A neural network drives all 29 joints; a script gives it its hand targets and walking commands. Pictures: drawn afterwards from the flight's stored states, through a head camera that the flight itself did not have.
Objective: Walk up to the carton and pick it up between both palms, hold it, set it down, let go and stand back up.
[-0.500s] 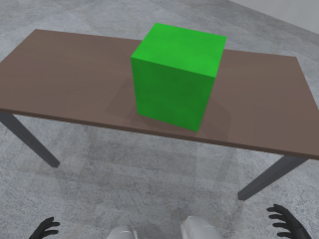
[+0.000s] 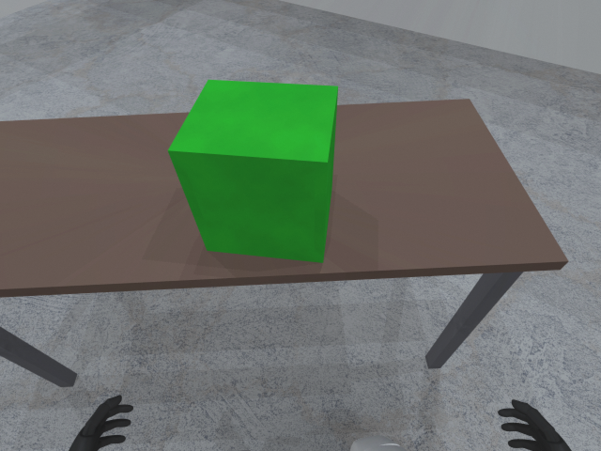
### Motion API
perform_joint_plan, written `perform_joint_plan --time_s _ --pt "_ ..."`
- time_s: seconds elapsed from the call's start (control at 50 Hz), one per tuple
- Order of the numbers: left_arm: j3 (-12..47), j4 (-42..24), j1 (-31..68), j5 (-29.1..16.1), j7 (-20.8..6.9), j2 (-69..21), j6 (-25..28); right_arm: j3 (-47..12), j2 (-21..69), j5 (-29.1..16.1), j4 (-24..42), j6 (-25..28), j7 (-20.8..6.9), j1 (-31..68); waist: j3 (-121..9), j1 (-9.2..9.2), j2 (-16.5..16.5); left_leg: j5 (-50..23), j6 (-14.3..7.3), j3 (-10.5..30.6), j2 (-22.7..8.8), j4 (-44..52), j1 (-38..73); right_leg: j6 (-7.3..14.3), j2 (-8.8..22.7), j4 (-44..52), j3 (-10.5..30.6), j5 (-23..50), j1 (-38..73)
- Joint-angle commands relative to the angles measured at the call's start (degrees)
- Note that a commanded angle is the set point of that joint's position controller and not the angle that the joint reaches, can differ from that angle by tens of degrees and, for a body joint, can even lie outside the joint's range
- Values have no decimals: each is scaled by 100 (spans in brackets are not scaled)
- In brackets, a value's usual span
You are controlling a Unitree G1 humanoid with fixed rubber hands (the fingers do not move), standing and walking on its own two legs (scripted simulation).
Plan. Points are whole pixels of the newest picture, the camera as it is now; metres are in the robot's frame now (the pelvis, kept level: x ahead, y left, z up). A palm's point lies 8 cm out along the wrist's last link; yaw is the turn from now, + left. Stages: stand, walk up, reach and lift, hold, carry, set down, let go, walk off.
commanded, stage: walk up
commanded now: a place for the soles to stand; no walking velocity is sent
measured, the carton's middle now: (267, 174) +0.52 +0.06 +0.04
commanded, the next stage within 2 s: none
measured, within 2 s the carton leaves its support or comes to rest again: neither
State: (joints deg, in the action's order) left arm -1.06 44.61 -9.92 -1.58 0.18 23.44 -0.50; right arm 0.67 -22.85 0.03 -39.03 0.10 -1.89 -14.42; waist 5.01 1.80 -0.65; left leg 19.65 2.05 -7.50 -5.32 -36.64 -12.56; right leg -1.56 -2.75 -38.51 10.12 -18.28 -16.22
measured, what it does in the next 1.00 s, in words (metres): stands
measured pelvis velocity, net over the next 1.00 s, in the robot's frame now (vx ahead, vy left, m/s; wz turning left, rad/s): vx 0.02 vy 0.01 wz -0.19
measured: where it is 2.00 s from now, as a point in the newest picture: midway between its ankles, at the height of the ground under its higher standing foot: outside the picture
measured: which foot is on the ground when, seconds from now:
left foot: down 0.00-1.00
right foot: down 0.00-1.00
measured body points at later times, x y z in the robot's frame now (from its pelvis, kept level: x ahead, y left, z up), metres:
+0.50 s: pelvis +0.02 +0.01 +0.00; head +0.05 -0.01 +0.45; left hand +0.15 +0.31 -0.10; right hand +0.07 -0.32 -0.12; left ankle +0.00 +0.14 -0.72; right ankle +0.03 -0.12 -0.72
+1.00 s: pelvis +0.02 +0.01 +0.02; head +0.03 +0.01 +0.47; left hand +0.19 +0.29 -0.10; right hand +0.05 -0.30 -0.10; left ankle +0.00 +0.14 -0.72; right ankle +0.03 -0.12 -0.72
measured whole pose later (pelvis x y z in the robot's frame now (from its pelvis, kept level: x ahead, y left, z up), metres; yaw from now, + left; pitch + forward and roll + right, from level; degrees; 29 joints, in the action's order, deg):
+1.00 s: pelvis +0.02 +0.01 +0.02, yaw -11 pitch -3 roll +0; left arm -1.4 60.3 -3.3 -0.8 1.5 20.4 -0.4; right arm 2.7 -20.3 -0.8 -56.8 0.0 -0.4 -8.0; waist 4.5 1.4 -0.2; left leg 16.5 1.3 -7.6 -3.4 -23.9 -3.9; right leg -1.0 -3.5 -26.1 11.1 -11.4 -11.2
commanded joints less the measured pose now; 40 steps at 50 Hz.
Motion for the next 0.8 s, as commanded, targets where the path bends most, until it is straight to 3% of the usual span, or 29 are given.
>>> perform_joint_plan --time_s 0.0,0.02,0.06,0.12,0.16,0.18,0.22,0.24,0.26,0.3,0.32,0.34,0.36,0.38,0.4,0.42,0.44,0.46,0.48,0.5,0.52,0.54,0.56,0.66,0.78 --pt "-438 -329 121 2 108 1377 122 556 -1500 -16 388 113 91 201 -548 -58 183 -1021 -522 584 -558 613 246 510 533 428 676 1450 -42" --pt "-454 -302 175 28 107 1444 106 538 -1460 -47 356 101 88 292 -585 -24 -62 -789 -515 575 -556 593 242 543 562 550 707 1338 -39" --pt "-447 -302 233 32 113 1443 111 563 -1414 -48 304 50 66 394 -587 -82 -209 -616 -389 477 -218 382 411 657 682 897 1273 1289 -222" --pt "-418 -214 428 14 122 1490 105 572 -1300 -84 114 23 81 434 -470 -27 -371 -176 -328 598 -50 426 578 759 767 1236 1669 1149 -488" --pt "-396 -142 557 24 118 1403 95 597 -1259 -45 -6 38 86 488 -489 2 -685 138 -383 696 -74 669 703 709 695 1390 1607 722 -618" --pt "-360 -164 612 25 109 1273 91 617 -1313 -15 -94 56 80 457 -510 -33 -430 73 -382 707 -136 802 802 634 629 1372 1476 621 -653" --pt "-375 -34 587 1 116 1300 112 665 -1442 3 -258 107 101 455 -507 -25 -311 -174 -536 866 -553 1186 867 474 415 878 914 895 -661" --pt "-363 33 450 -13 122 1259 118 687 -1507 19 -264 114 92 543 -535 -44 86 -295 -675 916 -816 1317 867 393 258 463 547 1112 -622" --pt "-387 114 435 2 136 1268 107 726 -1551 46 -308 123 88 506 -552 47 239 -608 -921 1034 -1158 1534 875 260 108 -151 135 1030 -652" --pt "-409 50 333 31 189 1172 90 713 -1613 118 -325 94 102 525 -367 -46 743 -1354 -1345 1203 -1801 1647 521 205 99 -759 -329 -276 -658" --pt "-427 60 234 64 184 1172 96 673 -1574 105 -302 93 87 605 -335 -81 678 -1366 -1425 1184 -1865 1548 216 275 147 -716 -343 -803 -419" --pt "-437 165 4 89 174 1173 141 636 -1481 98 -266 78 78 771 -412 -206 695 -1345 -1214 749 -1555 1221 140 358 257 -105 -274 -477 -85" --pt "-421 222 -139 81 164 1181 196 590 -1352 88 -246 54 62 820 -507 -243 634 -1194 -859 359 -1162 708 87 410 442 602 49 735 132" --pt "-451 268 -25 100 172 1377 252 523 -1206 20 -197 46 55 781 -487 -149 187 -1198 -441 13 -572 -33 -81 474 844 1194 947 1788 283" --pt "-481 205 141 95 171 1652 270 508 -1174 -88 -211 9 45 693 -584 -105 -262 -339 -192 273 -18 -338 -216 808 1188 1509 2094 2063 309" --pt "-496 234 164 110 163 1721 251 577 -1139 -163 -308 -80 76 556 -565 -117 -557 773 -174 589 260 -84 -77 1146 1342 1590 2507 1700 261" --pt "-463 305 126 97 176 1602 228 546 -1185 -145 -419 -94 114 457 -638 -159 -630 1225 -222 700 220 -7 -87 1328 1345 1642 2359 1476 398" --pt "-456 337 257 119 209 1534 221 540 -1129 -129 -533 -66 143 439 -443 -132 -656 1007 -229 715 172 181 -208 1297 1344 1576 2027 1818 548" --pt "-389 273 404 81 210 1425 199 512 -1119 -115 -681 -20 185 249 -552 -51 -591 210 -236 792 29 635 26 1166 1271 1355 1726 2402 592" --pt "-350 276 562 35 207 1324 197 504 -1191 -126 -773 62 216 161 -737 71 -497 -1030 -264 919 -156 1125 718 888 1105 1235 1297 2633 251" --pt "-290 299 588 5 184 1131 193 503 -1274 -75 -786 147 244 191 -894 70 -336 -1991 -378 1064 -544 1403 1152 551 830 1008 788 2726 100" --pt "-274 380 509 -26 179 1012 205 528 -1362 -37 -836 178 214 501 -904 -85 -147 -2437 -496 1067 -743 1362 996 312 595 890 423 2585 376" --pt "-281 442 476 -2 194 1070 190 512 -1374 -26 -824 192 180 558 -945 -94 -335 -2626 -529 933 -701 1253 1042 275 559 842 372 2625 541" --pt "-261 743 488 9 218 952 125 454 -1103 -84 -1009 118 209 569 -908 -123 367 -2460 -443 550 -566 1367 1009 306 600 882 299 2783 691" --pt "-286 1038 711 34 209 998 99 466 -1057 -87 -1170 90 225 797 -464 -190 354 -1392 -404 534 -555 1744 667 309 584 1224 333 2251 680"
